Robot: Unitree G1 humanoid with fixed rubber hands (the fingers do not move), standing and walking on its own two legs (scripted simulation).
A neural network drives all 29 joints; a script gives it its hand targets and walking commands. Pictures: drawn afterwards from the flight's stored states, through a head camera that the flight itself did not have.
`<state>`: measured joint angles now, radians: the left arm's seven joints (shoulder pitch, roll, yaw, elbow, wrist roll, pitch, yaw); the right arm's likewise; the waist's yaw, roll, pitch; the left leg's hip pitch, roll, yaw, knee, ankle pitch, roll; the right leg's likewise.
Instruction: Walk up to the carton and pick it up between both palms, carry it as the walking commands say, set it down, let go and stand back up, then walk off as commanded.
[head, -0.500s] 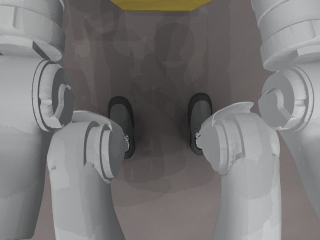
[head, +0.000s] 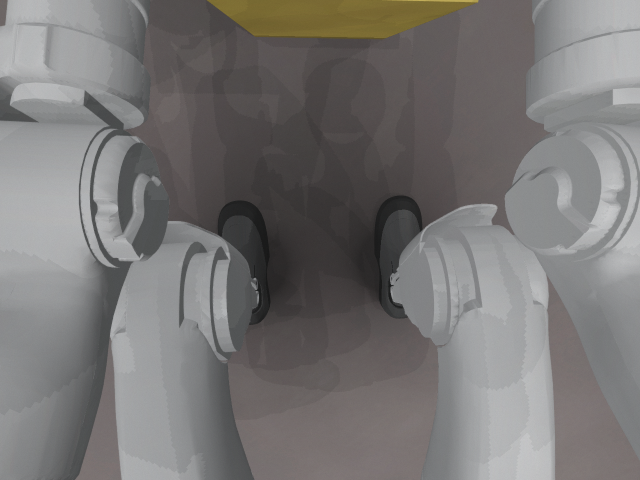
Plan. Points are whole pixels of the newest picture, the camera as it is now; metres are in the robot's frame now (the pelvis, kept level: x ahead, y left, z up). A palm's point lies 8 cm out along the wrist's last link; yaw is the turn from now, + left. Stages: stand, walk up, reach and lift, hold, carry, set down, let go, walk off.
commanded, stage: reach and lift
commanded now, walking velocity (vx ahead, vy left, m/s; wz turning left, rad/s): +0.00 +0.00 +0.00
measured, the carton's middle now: out of the picture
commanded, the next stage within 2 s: none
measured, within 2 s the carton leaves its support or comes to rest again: leaves its support in 0.84 s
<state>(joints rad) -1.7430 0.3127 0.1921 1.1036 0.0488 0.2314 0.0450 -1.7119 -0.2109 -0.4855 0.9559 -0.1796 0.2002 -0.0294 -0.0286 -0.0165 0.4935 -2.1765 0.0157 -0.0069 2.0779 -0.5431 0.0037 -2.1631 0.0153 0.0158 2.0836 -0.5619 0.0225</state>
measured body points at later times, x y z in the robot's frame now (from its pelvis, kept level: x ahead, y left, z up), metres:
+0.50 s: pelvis +0.01 +0.00 +0.00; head +0.40 +0.01 +0.21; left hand +0.61 +0.12 -0.18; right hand +0.61 -0.15 -0.16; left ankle +0.12 +0.12 -0.37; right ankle +0.12 -0.12 -0.37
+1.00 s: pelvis +0.00 +0.00 +0.01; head +0.38 +0.00 +0.24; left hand +0.60 +0.12 -0.13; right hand +0.60 -0.15 -0.11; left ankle +0.12 +0.12 -0.37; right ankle +0.12 -0.12 -0.37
